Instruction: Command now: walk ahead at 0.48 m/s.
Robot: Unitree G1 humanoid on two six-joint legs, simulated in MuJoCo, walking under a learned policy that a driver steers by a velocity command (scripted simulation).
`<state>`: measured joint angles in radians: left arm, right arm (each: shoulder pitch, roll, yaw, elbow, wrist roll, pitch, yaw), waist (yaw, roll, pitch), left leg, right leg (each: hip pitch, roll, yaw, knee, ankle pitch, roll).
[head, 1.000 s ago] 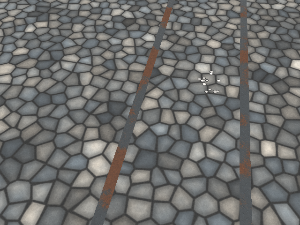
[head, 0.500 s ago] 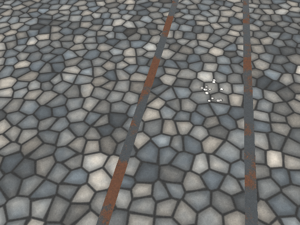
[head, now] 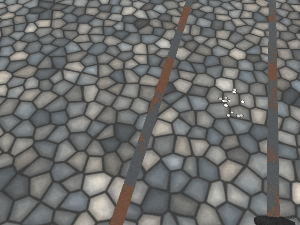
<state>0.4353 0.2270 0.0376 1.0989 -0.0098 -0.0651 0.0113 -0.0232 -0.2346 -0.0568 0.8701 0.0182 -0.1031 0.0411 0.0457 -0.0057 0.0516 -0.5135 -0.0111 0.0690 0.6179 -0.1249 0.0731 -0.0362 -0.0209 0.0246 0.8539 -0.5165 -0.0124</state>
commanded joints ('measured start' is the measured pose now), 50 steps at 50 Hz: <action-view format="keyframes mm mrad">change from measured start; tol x32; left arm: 1 -59 115 18 -113 -43 -66 -12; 21 -503 42 19 -315 -11 -15 -59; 27 -15 297 126 -263 -15 4 -45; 50 -113 121 57 -373 8 20 20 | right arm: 1 302 -152 -36 56 -1 -4 -5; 50 200 -218 -44 -145 -66 -59 -27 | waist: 1 -140 154 -195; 50 -100 -69 -245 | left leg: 1 711 344 -651 -363 -278 191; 7 274 236 -245 -503 -2 158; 20 591 265 52 -474 250 83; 25 646 282 126 -86 935 32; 27 252 180 153 478 428 -46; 28 -155 -59 -14 816 -418 -100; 29 -272 -2 -185 856 -399 -60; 50 412 125 -173 -150 472 21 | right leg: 1 -692 -10 86 539 58 -53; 22 -718 -46 -72 -251 481 -69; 26 -165 88 -128 -319 412 -174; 28 453 -337 784 -492 281 -456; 36 -172 -137 273 -647 642 -304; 50 -135 -4 252 -105 669 -76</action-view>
